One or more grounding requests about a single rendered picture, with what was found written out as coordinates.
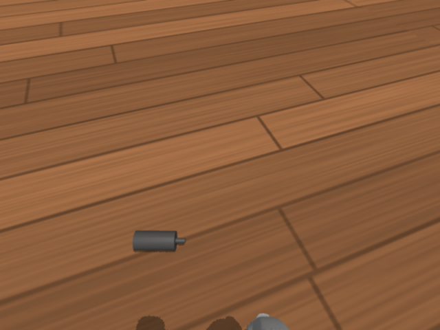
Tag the bottle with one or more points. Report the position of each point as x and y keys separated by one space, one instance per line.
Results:
x=156 y=240

